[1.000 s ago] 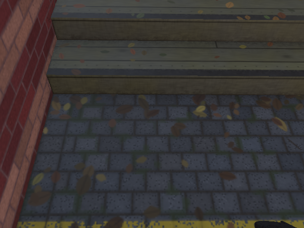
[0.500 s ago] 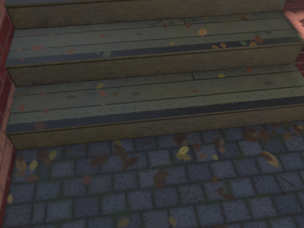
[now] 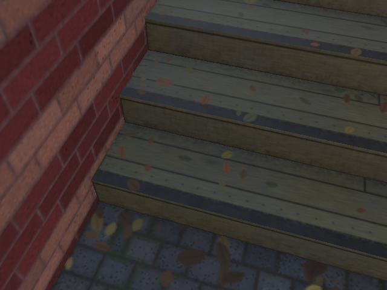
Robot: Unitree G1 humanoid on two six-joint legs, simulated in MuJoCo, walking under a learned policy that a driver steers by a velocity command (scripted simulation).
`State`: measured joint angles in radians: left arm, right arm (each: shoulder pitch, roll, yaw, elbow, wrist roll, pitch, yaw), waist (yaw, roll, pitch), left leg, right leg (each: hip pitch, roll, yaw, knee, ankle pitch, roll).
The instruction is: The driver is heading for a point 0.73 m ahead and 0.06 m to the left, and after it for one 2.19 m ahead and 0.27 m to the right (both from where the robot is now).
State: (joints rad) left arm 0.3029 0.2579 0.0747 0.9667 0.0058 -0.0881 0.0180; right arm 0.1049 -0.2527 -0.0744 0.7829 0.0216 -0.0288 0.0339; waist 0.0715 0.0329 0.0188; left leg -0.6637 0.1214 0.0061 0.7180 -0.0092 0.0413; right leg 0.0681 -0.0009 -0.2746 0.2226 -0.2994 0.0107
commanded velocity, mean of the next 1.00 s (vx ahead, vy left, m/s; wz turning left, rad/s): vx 0.30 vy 0.00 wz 0.25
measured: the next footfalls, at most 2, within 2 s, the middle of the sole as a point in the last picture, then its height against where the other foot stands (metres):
left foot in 0.10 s outside the picture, level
right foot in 0.58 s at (221, 285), level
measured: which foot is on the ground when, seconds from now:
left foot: up 0.00-0.08, down 0.10-0.58, up 0.60-0.88, down 0.90-1.00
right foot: down 0.00-0.10, up 0.12-0.56, down 0.58-1.00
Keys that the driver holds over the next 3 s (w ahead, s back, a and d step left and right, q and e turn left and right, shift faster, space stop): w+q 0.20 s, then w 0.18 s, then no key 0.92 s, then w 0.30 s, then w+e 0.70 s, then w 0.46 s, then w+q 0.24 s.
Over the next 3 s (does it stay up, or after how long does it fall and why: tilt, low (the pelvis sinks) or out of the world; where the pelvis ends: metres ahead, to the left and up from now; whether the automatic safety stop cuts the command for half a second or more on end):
stays up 1.28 -0.31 0.39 its command is cut before an obstacle after 1.5 s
